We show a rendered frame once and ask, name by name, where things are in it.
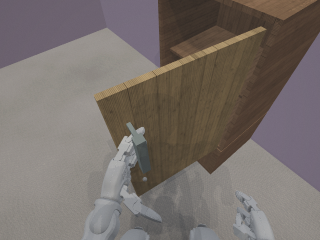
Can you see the robot left thigh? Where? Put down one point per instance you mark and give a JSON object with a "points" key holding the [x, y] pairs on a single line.
{"points": [[135, 234]]}

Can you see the left robot hand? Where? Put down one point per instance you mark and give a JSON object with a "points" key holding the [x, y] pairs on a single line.
{"points": [[118, 173]]}

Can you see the right robot shin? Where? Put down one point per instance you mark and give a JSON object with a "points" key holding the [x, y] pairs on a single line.
{"points": [[202, 225]]}

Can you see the right robot hand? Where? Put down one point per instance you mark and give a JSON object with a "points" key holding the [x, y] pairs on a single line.
{"points": [[257, 226]]}

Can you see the cupboard door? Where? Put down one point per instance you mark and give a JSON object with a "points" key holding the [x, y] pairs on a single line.
{"points": [[183, 106]]}

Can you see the left robot forearm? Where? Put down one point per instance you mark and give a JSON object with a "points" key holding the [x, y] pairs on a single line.
{"points": [[103, 222]]}

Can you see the handle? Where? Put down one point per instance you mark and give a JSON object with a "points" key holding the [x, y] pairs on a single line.
{"points": [[141, 149]]}

